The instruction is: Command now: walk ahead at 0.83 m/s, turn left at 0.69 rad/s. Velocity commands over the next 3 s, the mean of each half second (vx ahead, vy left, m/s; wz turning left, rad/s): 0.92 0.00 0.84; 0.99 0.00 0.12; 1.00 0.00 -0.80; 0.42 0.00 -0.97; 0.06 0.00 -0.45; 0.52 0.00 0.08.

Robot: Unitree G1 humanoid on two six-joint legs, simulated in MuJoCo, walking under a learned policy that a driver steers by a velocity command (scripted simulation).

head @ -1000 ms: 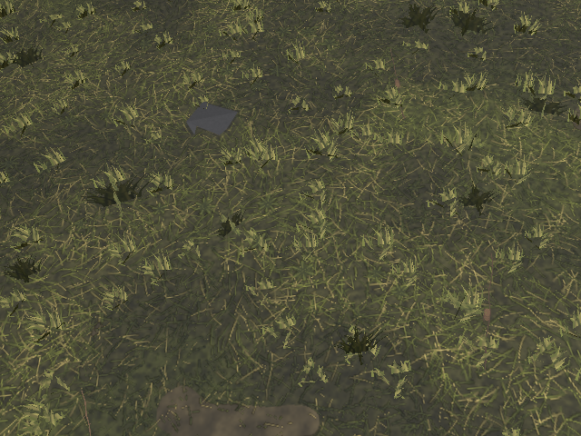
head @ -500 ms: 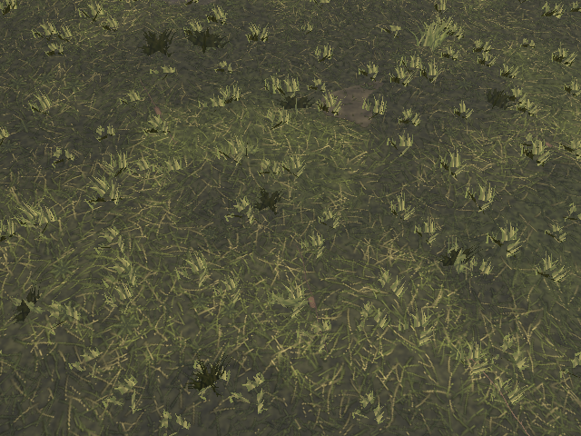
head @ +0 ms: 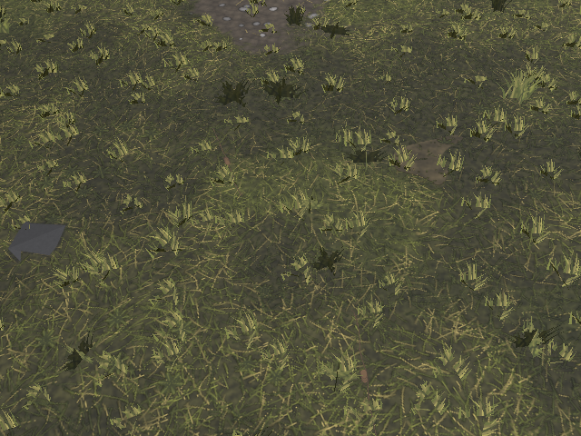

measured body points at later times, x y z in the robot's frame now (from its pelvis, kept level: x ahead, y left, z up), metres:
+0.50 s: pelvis +0.40 +0.08 +0.00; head +0.43 +0.10 +0.45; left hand +0.54 +0.38 -0.06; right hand +0.50 -0.20 -0.12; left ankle +0.24 +0.06 -0.73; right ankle +0.68 -0.01 -0.67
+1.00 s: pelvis +0.84 +0.29 -0.01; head +0.87 +0.31 +0.44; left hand +0.61 +0.44 -0.13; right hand +1.19 +0.27 -0.04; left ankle +0.95 +0.49 -0.71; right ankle +0.73 +0.08 -0.73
